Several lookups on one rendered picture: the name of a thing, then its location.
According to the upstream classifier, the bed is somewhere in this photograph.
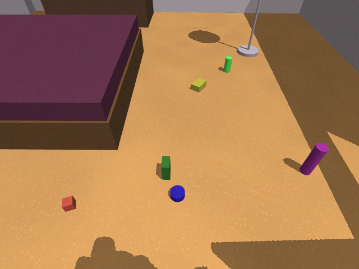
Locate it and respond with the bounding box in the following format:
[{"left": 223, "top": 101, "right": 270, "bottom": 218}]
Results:
[{"left": 0, "top": 15, "right": 144, "bottom": 150}]

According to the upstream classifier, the floor lamp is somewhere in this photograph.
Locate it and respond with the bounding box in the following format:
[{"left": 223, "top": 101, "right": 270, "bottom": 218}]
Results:
[{"left": 238, "top": 0, "right": 261, "bottom": 57}]

